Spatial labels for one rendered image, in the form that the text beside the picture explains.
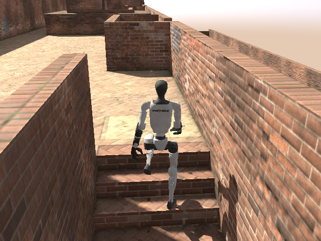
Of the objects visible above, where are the stairs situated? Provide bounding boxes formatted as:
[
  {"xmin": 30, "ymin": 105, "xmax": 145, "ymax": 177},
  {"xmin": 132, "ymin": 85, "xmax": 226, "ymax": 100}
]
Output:
[{"xmin": 93, "ymin": 151, "xmax": 225, "ymax": 241}]

